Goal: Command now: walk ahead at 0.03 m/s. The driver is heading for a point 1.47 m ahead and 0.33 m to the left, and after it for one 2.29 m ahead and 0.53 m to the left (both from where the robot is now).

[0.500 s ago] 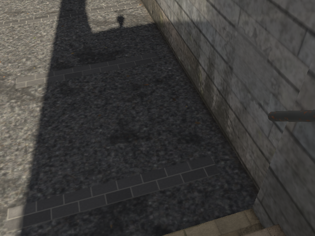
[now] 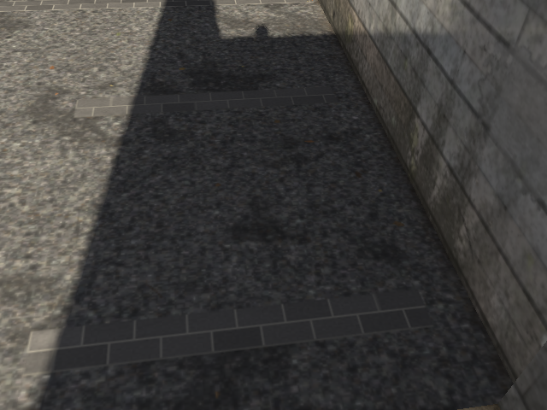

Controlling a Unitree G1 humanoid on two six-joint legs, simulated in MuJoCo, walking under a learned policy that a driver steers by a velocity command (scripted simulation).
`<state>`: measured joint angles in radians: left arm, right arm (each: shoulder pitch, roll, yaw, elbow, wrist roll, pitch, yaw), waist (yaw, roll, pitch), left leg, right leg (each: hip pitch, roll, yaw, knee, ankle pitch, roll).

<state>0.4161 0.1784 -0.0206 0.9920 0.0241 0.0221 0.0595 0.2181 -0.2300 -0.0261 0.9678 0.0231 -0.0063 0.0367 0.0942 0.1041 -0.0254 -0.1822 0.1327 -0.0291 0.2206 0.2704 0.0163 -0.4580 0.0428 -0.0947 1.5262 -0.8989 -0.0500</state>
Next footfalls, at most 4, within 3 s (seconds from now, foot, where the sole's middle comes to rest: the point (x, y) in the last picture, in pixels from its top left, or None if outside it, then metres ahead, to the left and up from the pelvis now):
0.68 right None -0.05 -0.14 -0.61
1.20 left None -0.05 0.11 -0.61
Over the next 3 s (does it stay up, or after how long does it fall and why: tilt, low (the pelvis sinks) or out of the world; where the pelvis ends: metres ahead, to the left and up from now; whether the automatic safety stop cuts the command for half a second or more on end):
stays up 0.00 -0.04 0.12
